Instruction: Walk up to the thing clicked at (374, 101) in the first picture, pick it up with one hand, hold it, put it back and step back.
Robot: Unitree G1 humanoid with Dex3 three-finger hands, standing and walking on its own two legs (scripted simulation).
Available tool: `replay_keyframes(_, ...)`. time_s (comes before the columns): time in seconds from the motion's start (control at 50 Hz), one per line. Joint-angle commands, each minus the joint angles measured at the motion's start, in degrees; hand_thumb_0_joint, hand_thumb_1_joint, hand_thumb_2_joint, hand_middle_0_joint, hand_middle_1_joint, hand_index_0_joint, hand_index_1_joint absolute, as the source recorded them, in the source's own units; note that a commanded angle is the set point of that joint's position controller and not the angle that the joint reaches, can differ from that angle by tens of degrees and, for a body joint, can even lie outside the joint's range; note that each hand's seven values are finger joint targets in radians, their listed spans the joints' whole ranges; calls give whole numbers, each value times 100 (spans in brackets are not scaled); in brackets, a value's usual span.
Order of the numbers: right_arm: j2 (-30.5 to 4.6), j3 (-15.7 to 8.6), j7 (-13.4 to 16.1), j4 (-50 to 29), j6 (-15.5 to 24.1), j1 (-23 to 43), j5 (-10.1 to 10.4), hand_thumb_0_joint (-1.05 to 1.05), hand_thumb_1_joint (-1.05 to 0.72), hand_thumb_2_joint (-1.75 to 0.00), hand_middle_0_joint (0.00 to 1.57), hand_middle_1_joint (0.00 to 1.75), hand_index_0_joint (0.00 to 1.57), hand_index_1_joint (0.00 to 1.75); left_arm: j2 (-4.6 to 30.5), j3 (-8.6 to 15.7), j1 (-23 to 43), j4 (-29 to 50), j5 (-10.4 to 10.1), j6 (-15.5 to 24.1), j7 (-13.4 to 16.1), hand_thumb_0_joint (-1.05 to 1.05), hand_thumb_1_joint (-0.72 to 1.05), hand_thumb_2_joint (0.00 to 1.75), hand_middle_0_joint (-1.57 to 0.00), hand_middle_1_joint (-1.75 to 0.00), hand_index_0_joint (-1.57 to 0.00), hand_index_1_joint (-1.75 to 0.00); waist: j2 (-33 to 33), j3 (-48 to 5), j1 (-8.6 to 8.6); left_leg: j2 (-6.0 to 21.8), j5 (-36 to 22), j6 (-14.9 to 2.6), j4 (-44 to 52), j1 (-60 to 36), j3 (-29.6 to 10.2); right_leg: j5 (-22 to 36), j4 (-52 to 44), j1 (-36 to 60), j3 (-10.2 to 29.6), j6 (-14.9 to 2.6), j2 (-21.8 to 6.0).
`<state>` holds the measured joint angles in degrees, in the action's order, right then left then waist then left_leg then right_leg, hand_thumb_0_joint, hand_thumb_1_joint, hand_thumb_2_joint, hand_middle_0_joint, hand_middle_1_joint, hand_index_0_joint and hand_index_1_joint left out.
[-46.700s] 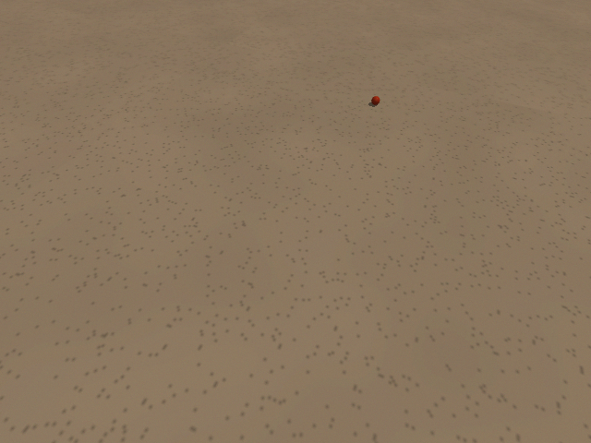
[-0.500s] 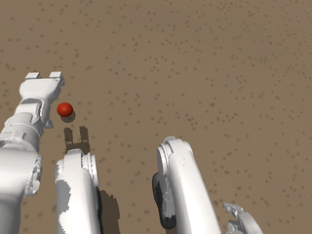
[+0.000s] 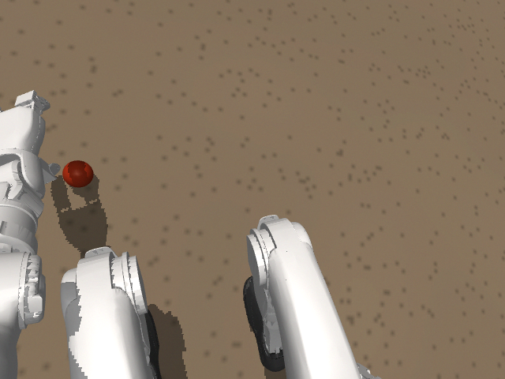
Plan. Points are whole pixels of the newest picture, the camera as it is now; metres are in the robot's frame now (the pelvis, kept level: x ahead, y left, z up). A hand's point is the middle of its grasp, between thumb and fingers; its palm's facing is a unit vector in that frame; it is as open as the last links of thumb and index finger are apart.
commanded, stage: home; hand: left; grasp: from above
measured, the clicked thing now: (78, 174) +0.49 +0.25 -0.31
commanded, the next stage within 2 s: none
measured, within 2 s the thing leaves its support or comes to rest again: neither
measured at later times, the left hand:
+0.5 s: hand out of the picture +0.29 +0.23 +0.07, palm faces -0.04 -0.90 -0.44, open 7.4 cm
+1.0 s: hand out of the picture +0.23 +0.21 +0.28, palm faces +0.20 -0.96 -0.21, open 7.4 cm
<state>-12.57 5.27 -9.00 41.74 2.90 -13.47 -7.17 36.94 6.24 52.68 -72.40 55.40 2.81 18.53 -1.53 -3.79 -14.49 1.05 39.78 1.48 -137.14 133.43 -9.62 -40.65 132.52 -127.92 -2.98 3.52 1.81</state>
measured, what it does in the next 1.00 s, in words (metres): rises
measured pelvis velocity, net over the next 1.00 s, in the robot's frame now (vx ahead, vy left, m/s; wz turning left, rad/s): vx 0.06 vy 0.00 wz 0.15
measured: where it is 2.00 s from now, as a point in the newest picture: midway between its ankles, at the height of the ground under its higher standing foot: (210, 357)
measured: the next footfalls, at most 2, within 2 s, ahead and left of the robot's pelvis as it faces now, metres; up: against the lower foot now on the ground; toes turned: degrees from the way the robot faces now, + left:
none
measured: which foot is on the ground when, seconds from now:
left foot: down 0.00-1.00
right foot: down 0.00-1.00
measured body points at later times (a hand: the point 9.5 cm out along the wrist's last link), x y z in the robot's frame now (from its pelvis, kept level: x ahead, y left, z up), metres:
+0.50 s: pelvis +0.00 -0.01 +0.18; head +0.15 +0.04 +0.60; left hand +0.29 +0.28 +0.10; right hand +0.23 -0.24 +0.09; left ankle +0.07 +0.13 -0.30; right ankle +0.09 -0.13 -0.30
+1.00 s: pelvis +0.06 +0.00 +0.35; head +0.12 +0.02 +0.80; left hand +0.22 +0.26 +0.30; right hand +0.24 -0.22 +0.27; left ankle +0.07 +0.13 -0.30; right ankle +0.09 -0.13 -0.30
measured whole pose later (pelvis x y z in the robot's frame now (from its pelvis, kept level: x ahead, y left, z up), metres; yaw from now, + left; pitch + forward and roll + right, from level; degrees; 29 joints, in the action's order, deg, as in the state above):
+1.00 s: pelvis +0.06 +0.00 +0.35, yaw +9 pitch +16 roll -3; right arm -11.8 2.3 9.6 30.5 7.9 -15.7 2.2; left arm 12.7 3.1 -21.4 1.6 -3.9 -24.7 4.3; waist -2.6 -10.1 -4.4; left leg 2.7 29.7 1.3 -66.5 52.9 -4.0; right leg -29.8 62.7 -48.8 -2.8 1.3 -0.2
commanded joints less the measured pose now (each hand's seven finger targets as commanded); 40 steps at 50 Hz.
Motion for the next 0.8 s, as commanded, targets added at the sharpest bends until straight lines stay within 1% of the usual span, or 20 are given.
replay_keyframes(0.0,-1710,-862,43,-334,-109,-1160,336,0,-89,-90,20,30,20,30,956,95,698,2160,-941,-239,-491,0,61,96,-23,-44,-22,-45,-1757,-5174,511,-70,-1962,-235,2127,-4122,744,2136,-1858,3053,-486,-572,125)
replay_keyframes(0.04,-1651,-928,79,-483,-200,-1016,454,0,-90,-90,20,30,20,30,650,85,113,2590,-1381,-356,-833,0,76,94,-21,-37,-21,-37,-1288,-4697,481,-77,-1785,-276,2347,-3905,691,2051,-2147,3122,-437,-563,117)
replay_keyframes(0.06,-1627,-940,109,-563,-245,-914,506,0,-90,-90,20,30,20,30,623,147,-136,2856,-1588,-402,-984,0,84,95,-22,-36,-21,-37,-1071,-4454,546,-76,-1553,-291,2487,-3772,655,1856,-2293,3126,-412,-569,108)
replay_keyframes(0.08,-1546,-944,133,-633,-277,-807,531,0,-90,-90,20,30,20,30,446,47,-423,3113,-1758,-442,-1137,0,92,96,-21,-34,-21,-34,-1035,-4318,583,-62,-1452,-306,2601,-3791,668,1780,-2439,3230,-367,-569,102)
replay_keyframes(0.1,-1543,-972,170,-712,-297,-727,576,0,-90,-90,20,30,20,30,401,77,-550,3535,-1966,-475,-1253,0,90,91,-20,-31,-20,-31,-943,-4279,650,-52,-1346,-293,2769,-3940,598,1651,-2562,3237,-349,-587,75)
replay_keyframes(0.12,-1490,-983,202,-808,-304,-602,595,0,-90,-90,20,30,20,30,144,-63,-769,3791,-2154,-516,-1372,0,90,90,-20,-30,-20,-30,-965,-4169,636,-39,-1149,-281,2941,-4018,542,1478,-2676,3195,-346,-592,51)
replay_keyframes(0.16,-1437,-1015,274,-973,-304,-388,668,0,-90,-90,20,30,20,30,53,-58,-1060,4346,-2551,-598,-1516,0,90,90,-20,-30,-20,-30,-891,-4061,729,-1,-922,-271,3250,-4324,479,1282,-2914,3291,-307,-584,31)
replay_keyframes(0.2,-1371,-1026,367,-1096,-284,-218,719,0,-90,-90,20,30,20,30,-118,-78,-1465,4685,-2893,-672,-1569,0,90,90,-20,-30,-20,-30,-805,-3997,817,22,-802,-265,3524,-4559,470,1198,-3149,3461,-249,-565,18)
replay_keyframes(0.24,-1337,-1023,463,-1237,-237,-80,742,0,-90,-90,20,30,20,30,-263,-171,-1531,5273,-3232,-726,-1577,0,90,90,-20,-30,-20,-30,-830,-3954,789,20,-612,-267,3785,-4803,482,1059,-3467,3685,-210,-554,0)
replay_keyframes(0.26,-1349,-1017,523,-1257,-208,-3,766,0,-90,-90,20,30,20,30,-331,-147,-1799,5201,-3395,-783,-1559,0,90,90,-20,-30,-20,-30,-705,-3784,811,27,-512,-264,3958,-4928,438,975,-3594,3741,-203,-549,-23)
replay_keyframes(0.28,-1312,-1006,565,-1260,-171,84,783,0,-90,-90,20,30,20,30,-478,-250,-2064,5172,-3513,-835,-1556,0,90,90,-20,-30,-20,-30,-683,-3573,825,31,-465,-254,4086,-4991,479,914,-3739,3782,-182,-550,-14)
replay_keyframes(0.32,-1301,-1015,684,-1357,-86,202,805,0,-90,-90,20,30,20,30,-503,-147,-2226,5642,-3870,-915,-1502,0,90,90,-20,-30,-20,-30,-683,-3648,878,34,-352,-252,4364,-5369,467,795,-4048,4058,-133,-540,-35)
replay_keyframes(0.34,-1268,-990,730,-1361,-42,287,825,0,-90,-90,20,30,20,30,-701,-291,-2561,5553,-4003,-985,-1507,0,90,90,-20,-30,-20,-30,-706,-3419,836,34,-373,-240,4499,-5398,480,809,-4137,4148,-122,-537,-45)
replay_keyframes(0.36,-1261,-995,793,-1423,-4,333,837,0,-90,-90,20,30,20,30,-634,-175,-2558,5981,-4160,-1029,-1464,0,90,90,-20,-30,-20,-30,-690,-3640,905,21,-366,-246,4604,-5617,503,795,-4309,4362,-85,-530,-41)
replay_keyframes(0.46,-1120,-902,1049,-1592,137,617,912,0,-90,-90,20,30,20,30,-871,-109,-3391,6469,-4884,-1427,-1359,0,90,90,-20,-30,-20,-30,-635,-3395,954,11,-220,-238,5311,-6287,499,615,-5030,5074,41,-500,-72)
replay_keyframes(0.5,-1062,-855,1137,-1631,201,660,936,0,-90,-90,20,30,20,30,-1014,-130,-3743,6621,-5103,-1580,-1331,0,90,90,-20,-30,-20,-30,-551,-3182,884,-1,-322,-246,5534,-6434,543,681,-5327,5396,72,-481,-84)
replay_keyframes(0.54,-1005,-794,1223,-1679,250,680,962,0,-90,-90,20,30,20,30,-1091,-35,-4067,6803,-5297,-1749,-1305,0,90,90,-20,-30,-20,-30,-552,-3137,965,-7,-421,-236,5834,-6777,531,765,-5575,5710,91,-483,-102)
replay_keyframes(0.62,-872,-663,1401,-1759,371,602,1002,0,-90,-90,20,30,20,30,-1317,75,-4701,7158,-5649,-2032,-1264,0,90,90,-20,-30,-20,-30,-398,-2875,942,-6,-588,-248,6420,-7276,503,936,-6194,6475,98,-457,-102)
replay_keyframes(0.68,-797,-611,1558,-1778,486,527,1004,0,-90,-90,20,30,20,30,-1502,75,-5314,7306,-5776,-2172,-1285,0,90,90,-20,-30,-20,-30,-442,-2562,991,8,-807,-221,6848,-7708,499,1113,-6571,6783,79,-465,-91)
replay_keyframes(0.78,-683,-569,1767,-1817,661,270,972,0,-90,-90,20,30,20,30,-1664,62,-6170,7780,-5891,-2314,-1318,0,90,90,-20,-30,-20,-30,-397,-2427,984,-31,-1950,-219,7285,-8447,662,2088,-7151,7791,33,-429,-69)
